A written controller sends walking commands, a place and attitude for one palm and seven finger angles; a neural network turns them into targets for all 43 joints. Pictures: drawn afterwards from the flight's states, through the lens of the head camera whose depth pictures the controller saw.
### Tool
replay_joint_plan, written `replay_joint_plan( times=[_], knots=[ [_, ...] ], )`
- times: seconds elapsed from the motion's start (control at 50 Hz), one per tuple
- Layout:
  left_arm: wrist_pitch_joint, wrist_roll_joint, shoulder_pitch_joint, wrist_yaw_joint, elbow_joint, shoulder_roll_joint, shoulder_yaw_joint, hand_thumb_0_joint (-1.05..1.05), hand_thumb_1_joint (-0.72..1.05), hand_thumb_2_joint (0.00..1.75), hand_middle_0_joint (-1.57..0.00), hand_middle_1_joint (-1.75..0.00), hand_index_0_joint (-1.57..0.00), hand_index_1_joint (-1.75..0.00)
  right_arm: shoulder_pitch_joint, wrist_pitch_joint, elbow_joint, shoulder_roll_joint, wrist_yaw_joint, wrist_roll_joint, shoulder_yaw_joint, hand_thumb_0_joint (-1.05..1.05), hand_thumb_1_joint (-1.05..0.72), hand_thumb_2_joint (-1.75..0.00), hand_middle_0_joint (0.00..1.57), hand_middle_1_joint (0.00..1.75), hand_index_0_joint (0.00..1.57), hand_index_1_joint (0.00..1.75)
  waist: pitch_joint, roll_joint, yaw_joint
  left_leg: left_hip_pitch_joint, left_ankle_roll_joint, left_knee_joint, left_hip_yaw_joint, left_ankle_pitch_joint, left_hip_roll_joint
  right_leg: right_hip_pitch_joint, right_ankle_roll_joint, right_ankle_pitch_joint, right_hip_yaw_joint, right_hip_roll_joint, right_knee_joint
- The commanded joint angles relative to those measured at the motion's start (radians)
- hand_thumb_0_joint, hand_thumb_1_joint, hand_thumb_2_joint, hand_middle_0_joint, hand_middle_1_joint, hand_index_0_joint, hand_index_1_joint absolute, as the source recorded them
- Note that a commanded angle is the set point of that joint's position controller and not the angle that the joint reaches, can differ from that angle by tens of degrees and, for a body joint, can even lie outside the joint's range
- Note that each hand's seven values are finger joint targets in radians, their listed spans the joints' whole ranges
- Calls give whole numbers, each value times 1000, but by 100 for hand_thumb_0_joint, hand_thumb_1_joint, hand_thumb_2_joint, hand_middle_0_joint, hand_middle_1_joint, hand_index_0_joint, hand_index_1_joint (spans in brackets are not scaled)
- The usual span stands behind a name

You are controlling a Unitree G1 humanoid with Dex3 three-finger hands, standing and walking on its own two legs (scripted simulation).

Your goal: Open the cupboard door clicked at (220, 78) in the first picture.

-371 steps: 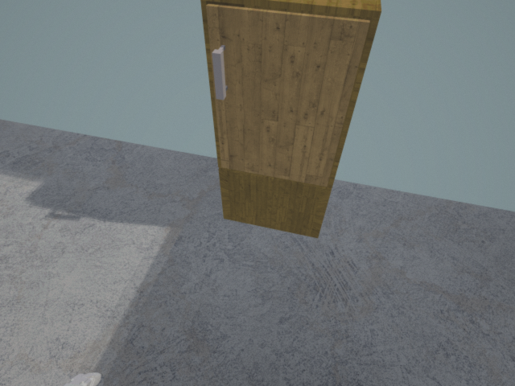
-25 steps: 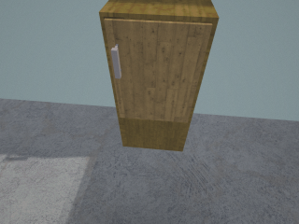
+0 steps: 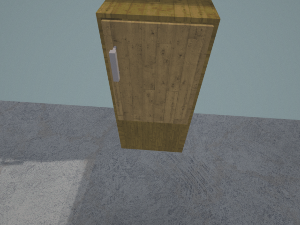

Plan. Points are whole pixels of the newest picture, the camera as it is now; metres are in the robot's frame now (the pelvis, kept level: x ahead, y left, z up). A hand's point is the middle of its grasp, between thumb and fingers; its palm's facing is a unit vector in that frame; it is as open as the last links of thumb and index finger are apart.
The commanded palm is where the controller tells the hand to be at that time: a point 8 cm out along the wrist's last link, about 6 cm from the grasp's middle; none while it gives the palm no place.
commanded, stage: look again from close up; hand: left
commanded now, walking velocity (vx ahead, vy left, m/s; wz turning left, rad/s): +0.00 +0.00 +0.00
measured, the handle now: (115, 63) +0.74 +0.19 +0.03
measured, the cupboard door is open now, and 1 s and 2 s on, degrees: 0 0 0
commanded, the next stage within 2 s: shuffle to correct the standing spot in 0.12 s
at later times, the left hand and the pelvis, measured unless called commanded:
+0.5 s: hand out of the picture +0.03 +0.17 -0.18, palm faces +0.03 -0.98 -0.18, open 7.4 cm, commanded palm none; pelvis +0.05 +0.00 -0.01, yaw -2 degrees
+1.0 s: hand (106, 211) +0.20 +0.16 -0.17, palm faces +0.05 -0.97 -0.24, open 7.3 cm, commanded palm none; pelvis +0.17 -0.03 -0.01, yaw -1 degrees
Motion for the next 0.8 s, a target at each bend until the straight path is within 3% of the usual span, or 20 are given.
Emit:
replay_joint_plan(
  times=[0.0, 0.2, 0.26, 0.3, 0.36, 0.46, 0.54, 0.58, 0.6, 0.62, 0.64, 0.66, 0.68, 0.72, 0.76, 0.78],
  knots=[
    [-18, 2, 62, 4, -21, 95, 13, 0, 90, 90, -20, -30, -20, -30, 52, -17, -25, -97, -5, 0, -17, 0, -90, -90, 20, 30, 20, 30, 42, -6, -8, 30, -13, -104, -128, -51, 119, -56, -35, 21, 100, -86, -100],
    [-17, 1, 48, 4, -11, 101, 9, 0, 90, 90, -20, -30, -20, -30, 33, -18, -13, -102, -6, 0, -10, 0, -90, -90, 20, 30, 20, 30, 45, 7, -5, 46, -16, -106, -117, -28, 122, -39, -33, 44, 102, -85, -101],
    [-13, 6, 63, -2, -8, 100, 14, 0, 90, 90, -20, -30, -20, -30, 49, -15, -8, -109, -3, -6, -13, 0, -90, -90, 20, 30, 20, 30, 48, -1, 0, 34, -9, -107, -124, -207, 119, -47, -43, -114, 104, -74, -88],
    [-6, 10, 68, -9, -14, 103, 23, 0, 90, 90, -20, -30, -20, -30, 46, -9, -17, -111, 0, -11, -18, 0, -90, -90, 20, 30, 20, 30, 104, -5, 6, -22, -3, -106, -126, -327, 114, -86, -51, -249, 122, -71, -97],
    [-5, 11, 86, -16, -26, 106, 32, 0, 90, 90, -20, -30, -20, -30, 54, -9, -31, -112, 2, -12, -22, 0, -90, -90, 20, 30, 20, 30, 135, -19, 12, -57, 8, -80, -127, -375, 110, -113, -64, -322, 145, -73, -94],
    [-16, 7, 104, -21, -33, 103, 42, 0, 90, 90, -20, -30, -20, -30, 83, -28, -43, -97, 0, -9, -18, 0, -90, -90, 20, 30, 20, 30, 113, -44, 8, -51, 13, 6, -91, -259, 98, -73, -96, -227, 175, -91, -62],
    [-24, 5, 123, -20, -21, 103, 48, 0, 90, 90, -20, -30, -20, -30, 105, -47, -38, -95, -6, -6, -13, 0, -90, -90, 20, 30, 20, 30, 74, -32, 6, -20, 20, 72, -62, -68, 98, -7, -102, -8, 144, -90, 30],
    [-25, 5, 114, -20, -23, 89, 48, 0, 90, 90, -20, -30, -20, -30, 140, -54, -24, -107, -11, -6, -16, 0, -90, -90, 20, 30, 20, 30, 55, 32, -10, 67, 41, 59, -98, 56, 135, -58, -91, 87, 82, -58, 137],
    [-26, 4, 94, -20, -31, 77, 44, 0, 90, 90, -20, -30, -20, -30, 191, -56, -7, -127, -17, -8, -21, 0, -90, -90, 20, 30, 20, 30, 32, 103, -33, 178, 74, 21, -167, 154, 188, -145, -73, 89, 22, -20, 251],
    [-31, 4, 50, -21, -47, 52, 36, 0, 90, 90, -20, -30, -20, -30, 263, -58, 18, -152, -24, -13, -30, 0, -90, -90, 20, 30, 20, 30, 38, 178, -60, 311, 136, -36, -278, 296, 276, -302, -47, -65, -50, 23, 391],
    [-35, 5, -32, -21, -80, 43, 31, 0, 90, 90, -20, -30, -20, -30, 322, -57, 40, -150, -25, -17, -28, 0, -90, -90, 20, 30, 20, 30, 78, 199, -87, 384, 199, -84, -345, 422, 357, -449, -36, -317, -67, 12, 514],
    [-35, 7, -97, -23, -102, 53, 36, 0, 90, 90, -20, -30, -20, -30, 326, -56, 40, -139, -25, -18, -25, 0, -90, -90, 20, 30, 20, 30, 118, 131, -91, 367, 236, -87, -357, 452, 400, -498, -38, -356, -37, -36, 551],
    [-36, 6, -132, -30, -112, 43, 39, 0, 90, 90, -20, -30, -20, -30, 296, -59, 33, -135, -25, -20, -23, 0, -90, -90, 20, 30, 20, 30, 147, 92, -83, 310, 238, -98, -332, 438, 400, -482, -38, -346, -22, -70, 540],
    [-32, 4, -117, -43, -113, 16, 40, 0, 90, 90, -20, -30, -20, -30, 211, -61, 12, -142, -22, -22, -26, 0, -90, -90, 20, 30, 20, 30, 133, 89, -39, 187, 193, -122, -228, 293, 346, -339, -34, -283, -48, -86, 415],
    [-27, 5, -41, -53, -90, 11, 45, 0, 90, 90, -20, -30, -20, -30, 141, -60, -2, -137, -18, -19, -27, 0, -90, -90, 20, 30, 20, 30, 107, 81, 13, 65, 138, -94, -130, 168, 266, -132, -33, -139, -116, -48, 249],
    [-25, 7, 37, -54, -62, 17, 49, 0, 90, 90, -20, -30, -20, -30, 114, -58, -3, -143, -16, -14, -27, 0, -90, -90, 20, 30, 20, 30, 75, 63, 52, -8, 114, -28, -84, 103, 234, 13, -36, -33, -140, -24, 176]
  ],
)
